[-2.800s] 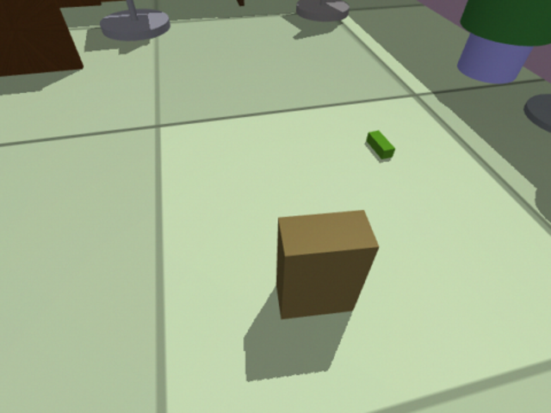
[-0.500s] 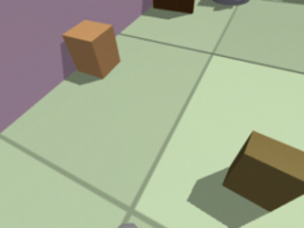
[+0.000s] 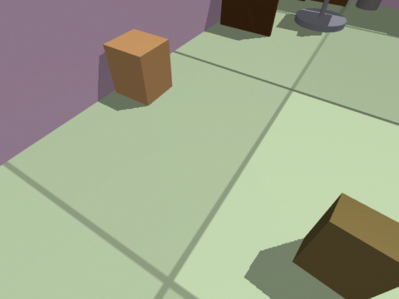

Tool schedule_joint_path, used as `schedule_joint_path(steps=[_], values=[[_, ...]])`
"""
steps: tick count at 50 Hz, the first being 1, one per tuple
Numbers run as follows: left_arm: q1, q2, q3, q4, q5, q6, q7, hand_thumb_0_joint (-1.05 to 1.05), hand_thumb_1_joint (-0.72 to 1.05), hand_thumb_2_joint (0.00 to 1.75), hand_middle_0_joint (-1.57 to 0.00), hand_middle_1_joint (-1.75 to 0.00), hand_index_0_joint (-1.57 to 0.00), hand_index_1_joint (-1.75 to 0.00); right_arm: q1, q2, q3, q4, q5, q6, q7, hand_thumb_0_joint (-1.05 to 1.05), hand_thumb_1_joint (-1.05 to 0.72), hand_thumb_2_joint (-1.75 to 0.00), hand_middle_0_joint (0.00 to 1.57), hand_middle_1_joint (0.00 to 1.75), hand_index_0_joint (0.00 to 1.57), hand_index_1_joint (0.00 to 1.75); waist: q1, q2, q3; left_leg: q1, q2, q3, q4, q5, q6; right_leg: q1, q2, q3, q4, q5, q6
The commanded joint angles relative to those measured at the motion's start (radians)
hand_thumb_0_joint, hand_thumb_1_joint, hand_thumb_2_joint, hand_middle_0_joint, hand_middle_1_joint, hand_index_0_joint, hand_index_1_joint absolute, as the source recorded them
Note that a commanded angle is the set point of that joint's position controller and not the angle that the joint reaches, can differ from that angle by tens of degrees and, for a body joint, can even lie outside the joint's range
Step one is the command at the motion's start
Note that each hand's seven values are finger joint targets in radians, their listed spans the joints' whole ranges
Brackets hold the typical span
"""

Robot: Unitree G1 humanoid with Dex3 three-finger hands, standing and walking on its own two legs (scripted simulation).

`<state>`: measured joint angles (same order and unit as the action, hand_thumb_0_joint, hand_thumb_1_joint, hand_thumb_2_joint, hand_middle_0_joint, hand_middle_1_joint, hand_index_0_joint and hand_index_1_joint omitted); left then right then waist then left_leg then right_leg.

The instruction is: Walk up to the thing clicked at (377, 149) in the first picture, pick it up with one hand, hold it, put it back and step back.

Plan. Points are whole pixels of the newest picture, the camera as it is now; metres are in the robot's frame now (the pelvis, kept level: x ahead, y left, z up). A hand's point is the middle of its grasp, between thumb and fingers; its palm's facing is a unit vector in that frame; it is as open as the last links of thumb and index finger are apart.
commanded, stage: walk up
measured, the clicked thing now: out of the picture +0.78 -1.64 -0.72
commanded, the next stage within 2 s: stand in 0.34 s
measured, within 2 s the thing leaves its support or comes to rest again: neither
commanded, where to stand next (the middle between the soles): +0.06 -0.01 m, yaw -1 degrees
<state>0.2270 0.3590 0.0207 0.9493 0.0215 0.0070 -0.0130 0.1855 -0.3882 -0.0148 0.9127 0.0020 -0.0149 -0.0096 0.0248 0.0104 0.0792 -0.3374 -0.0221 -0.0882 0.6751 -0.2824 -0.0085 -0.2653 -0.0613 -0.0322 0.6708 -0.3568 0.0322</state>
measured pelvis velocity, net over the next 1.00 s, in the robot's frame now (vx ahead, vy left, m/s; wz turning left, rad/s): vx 0.01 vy -0.01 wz -0.02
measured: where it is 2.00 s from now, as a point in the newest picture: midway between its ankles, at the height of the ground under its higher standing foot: outside the picture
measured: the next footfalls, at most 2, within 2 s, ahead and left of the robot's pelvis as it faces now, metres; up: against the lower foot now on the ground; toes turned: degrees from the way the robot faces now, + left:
none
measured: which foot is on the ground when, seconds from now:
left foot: down 0.00-1.00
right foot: down 0.00-1.00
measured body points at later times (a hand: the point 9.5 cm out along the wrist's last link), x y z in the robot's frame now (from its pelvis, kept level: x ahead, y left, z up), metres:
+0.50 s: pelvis +0.01 -0.01 +0.02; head +0.03 -0.01 +0.47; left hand +0.10 +0.30 -0.11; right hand +0.12 -0.31 -0.10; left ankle +0.05 +0.13 -0.72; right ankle +0.00 -0.15 -0.72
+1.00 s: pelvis +0.01 -0.01 +0.03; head +0.02 -0.02 +0.48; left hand +0.09 +0.29 -0.10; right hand +0.08 -0.32 -0.11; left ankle +0.05 +0.13 -0.72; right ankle +0.00 -0.15 -0.72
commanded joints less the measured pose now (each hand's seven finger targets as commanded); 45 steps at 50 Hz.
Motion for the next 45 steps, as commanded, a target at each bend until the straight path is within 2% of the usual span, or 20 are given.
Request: schedule_joint_path(steps=[1, 3, 5, 12, 16, 17, 18, 20, 22, 23, 24, 30, 32, 33, 34, 38, 42, 44, 45], values=[[-0.077, 0.233, 0.056, -0.058, -0.008, -0.032, 0.008, 0.0, 0.9, 0.9, -0.2, -0.3, -0.2, -0.3, -0.062, -0.221, -0.054, -0.042, -0.005, -0.035, 0.0, 0.0, -0.9, -0.9, 0.2, 0.3, 0.2, 0.3, -0.003, -0.05, -0.049, 0.004, 0.134, -0.206, -0.2, -0.057, 0.105, -0.018, -0.032, 0.08, -0.196, -0.051, -0.086], [-0.099, 0.243, 0.057, -0.044, -0.009, -0.038, 0.006, 0.0, 0.9, 0.9, -0.2, -0.3, -0.2, -0.3, -0.056, -0.207, -0.043, -0.021, -0.007, -0.034, 0.002, 0.0, -0.9, -0.9, 0.2, 0.3, 0.2, 0.3, -0.015, -0.058, -0.021, -0.018, 0.087, -0.144, -0.197, -0.022, 0.073, 0.004, -0.063, 0.117, -0.246, -0.049, -0.098], [-0.12, 0.235, 0.052, -0.038, -0.012, -0.04, 0.007, 0.0, 0.9, 0.9, -0.2, -0.3, -0.2, -0.3, -0.057, -0.205, -0.04, 0.004, -0.005, -0.034, 0.003, 0.0, -0.9, -0.9, 0.2, 0.3, 0.2, 0.3, -0.026, -0.034, -0.05, 0.033, 0.073, -0.118, -0.196, 0.035, 0.057, 0.014, -0.082, 0.117, -0.26, 0.002, -0.102], [-0.136, 0.224, 0.048, 0.012, -0.021, -0.036, 0.008, 0.0, 0.9, 0.9, -0.2, -0.3, -0.2, -0.3, -0.092, -0.197, -0.025, 0.053, -0.003, -0.04, 0.0, 0.0, -0.9, -0.9, 0.2, 0.3, 0.2, 0.3, -0.003, 0.013, -0.132, 0.082, 0.1, -0.128, -0.229, 0.224, 0.052, 0.131, -0.072, 0.059, -0.26, 0.132, -0.081], [-0.155, 0.226, 0.049, 0.034, -0.02, -0.031, 0.009, 0.0, 0.9, 0.9, -0.2, -0.3, -0.2, -0.3, -0.116, -0.192, -0.023, 0.069, -0.003, -0.038, -0.003, 0.0, -0.9, -0.9, 0.2, 0.3, 0.2, 0.3, 0.0, 0.004, -0.139, 0.091, 0.1, -0.114, -0.233, 0.3, 0.047, 0.156, -0.074, 0.044, -0.271, 0.191, -0.073], [-0.154, 0.22, 0.035, 0.059, -0.02, -0.033, 0.01, 0.0, 0.9, 0.9, -0.2, -0.3, -0.2, -0.3, -0.128, -0.182, -0.022, 0.083, -0.011, -0.034, -0.001, 0.0, -0.9, -0.9, 0.2, 0.3, 0.2, 0.3, -0.009, 0.003, -0.136, 0.149, 0.115, -0.101, -0.259, 0.328, 0.04, 0.137, -0.07, 0.072, -0.284, 0.21, -0.059], [-0.155, 0.218, 0.035, 0.064, -0.02, -0.035, 0.011, 0.0, 0.9, 0.9, -0.2, -0.3, -0.2, -0.3, -0.132, -0.183, -0.023, 0.089, -0.012, -0.032, 0.0, 0.0, -0.9, -0.9, 0.2, 0.3, 0.2, 0.3, -0.007, 0.011, -0.152, 0.177, 0.119, -0.098, -0.255, 0.331, 0.04, 0.139, -0.068, 0.066, -0.296, 0.211, -0.054], [-0.184, 0.224, 0.033, 0.074, -0.018, -0.035, 0.012, 0.0, 0.9, 0.9, -0.2, -0.3, -0.2, -0.3, -0.13, -0.182, -0.022, 0.102, -0.009, -0.027, 0.001, 0.0, -0.9, -0.9, 0.2, 0.3, 0.2, 0.3, -0.017, 0.006, -0.125, 0.148, 0.118, -0.101, -0.277, 0.316, 0.033, 0.154, -0.066, 0.063, -0.308, 0.199, -0.05], [-0.192, 0.224, 0.032, 0.085, -0.021, -0.037, 0.012, 0.0, 0.9, 0.9, -0.2, -0.3, -0.2, -0.3, -0.138, -0.188, -0.024, 0.116, -0.009, -0.022, 0.002, 0.0, -0.9, -0.9, 0.2, 0.3, 0.2, 0.3, -0.013, 0.007, -0.121, 0.142, 0.118, -0.089, -0.298, 0.288, 0.029, 0.169, -0.071, 0.075, -0.322, 0.186, -0.051], [-0.191, 0.22, 0.028, 0.091, -0.021, -0.039, 0.013, 0.0, 0.9, 0.9, -0.2, -0.3, -0.2, -0.3, -0.154, -0.186, -0.026, 0.118, -0.008, -0.021, 0.001, 0.0, -0.9, -0.9, 0.2, 0.3, 0.2, 0.3, -0.011, 0.007, -0.129, 0.168, 0.119, -0.081, -0.287, 0.326, 0.028, 0.172, -0.077, 0.078, -0.331, 0.238, -0.054], [-0.19, 0.226, 0.029, 0.098, -0.021, -0.039, 0.013, 0.0, 0.9, 0.9, -0.2, -0.3, -0.2, -0.3, -0.144, -0.186, -0.025, 0.123, -0.008, -0.021, 0.001, 0.0, -0.9, -0.9, 0.2, 0.3, 0.2, 0.3, -0.016, 0.003, -0.136, 0.184, 0.123, -0.081, -0.294, 0.34, 0.025, 0.167, -0.071, 0.074, -0.329, 0.247, -0.05], [-0.201, 0.225, 0.025, 0.124, -0.018, -0.038, 0.014, 0.0, 0.9, 0.9, -0.2, -0.3, -0.2, -0.3, -0.165, -0.183, -0.028, 0.142, -0.007, -0.015, 0.003, 0.0, -0.9, -0.9, 0.2, 0.3, 0.2, 0.3, -0.017, -0.006, -0.104, 0.187, 0.12, -0.067, -0.335, 0.25, 0.018, 0.153, -0.071, 0.083, -0.376, 0.18, -0.049], [-0.201, 0.221, 0.023, 0.127, -0.018, -0.04, 0.015, 0.0, 0.9, 0.9, -0.2, -0.3, -0.2, -0.3, -0.168, -0.18, -0.026, 0.147, -0.006, -0.016, 0.005, 0.0, -0.9, -0.9, 0.2, 0.3, 0.2, 0.3, -0.014, -0.012, -0.116, 0.189, 0.126, -0.069, -0.34, 0.29, 0.02, 0.18, -0.074, 0.077, -0.371, 0.229, -0.047], [-0.205, 0.221, 0.025, 0.13, -0.018, -0.04, 0.015, 0.0, 0.9, 0.9, -0.2, -0.3, -0.2, -0.3, -0.165, -0.181, -0.026, 0.15, -0.005, -0.016, 0.004, 0.0, -0.9, -0.9, 0.2, 0.3, 0.2, 0.3, -0.016, -0.013, -0.108, 0.176, 0.124, -0.069, -0.351, 0.26, 0.019, 0.182, -0.072, 0.079, -0.378, 0.201, -0.045], [-0.197, 0.223, 0.026, 0.132, -0.018, -0.041, 0.015, 0.0, 0.9, 0.9, -0.2, -0.3, -0.2, -0.3, -0.17, -0.18, -0.028, 0.149, -0.008, -0.018, 0.004, 0.0, -0.9, -0.9, 0.2, 0.3, 0.2, 0.3, -0.013, -0.011, -0.131, 0.209, 0.126, -0.06, -0.34, 0.295, 0.02, 0.186, -0.075, 0.081, -0.374, 0.239, -0.047], [-0.201, 0.219, 0.025, 0.134, -0.019, -0.04, 0.015, 0.0, 0.9, 0.9, -0.2, -0.3, -0.2, -0.3, -0.157, -0.177, -0.023, 0.162, -0.007, -0.018, 0.005, 0.0, -0.9, -0.9, 0.2, 0.3, 0.2, 0.3, -0.016, -0.007, -0.122, 0.197, 0.132, -0.061, -0.359, 0.308, 0.014, 0.195, -0.072, 0.078, -0.374, 0.246, -0.045], [-0.196, 0.214, 0.025, 0.14, -0.017, -0.034, 0.014, 0.0, 0.9, 0.9, -0.2, -0.3, -0.2, -0.3, -0.166, -0.181, -0.024, 0.166, -0.009, -0.016, 0.004, 0.0, -0.9, -0.9, 0.2, 0.3, 0.2, 0.3, -0.011, 0.008, -0.1, 0.181, 0.13, -0.063, -0.383, 0.211, 0.014, 0.179, -0.069, 0.082, -0.388, 0.167, -0.047], [-0.188, 0.22, 0.024, 0.14, -0.016, -0.036, 0.014, 0.0, 0.9, 0.9, -0.2, -0.3, -0.2, -0.3, -0.164, -0.173, -0.025, 0.167, -0.007, -0.013, 0.006, 0.0, -0.9, -0.9, 0.2, 0.3, 0.2, 0.3, -0.014, -0.021, -0.089, 0.196, 0.122, -0.059, -0.38, 0.195, 0.011, 0.149, -0.071, 0.086, -0.409, 0.142, -0.048], [-0.2, 0.224, 0.026, 0.14, -0.014, -0.036, 0.014, 0.0, 0.9, 0.9, -0.2, -0.3, -0.2, -0.3, -0.154, -0.176, -0.026, 0.169, -0.008, -0.012, 0.007, 0.0, -0.9, -0.9, 0.2, 0.3, 0.2, 0.3, -0.022, -0.024, -0.079, 0.176, 0.119, -0.059, -0.387, 0.148, 0.013, 0.141, -0.069, 0.09, -0.414, 0.099, -0.047]])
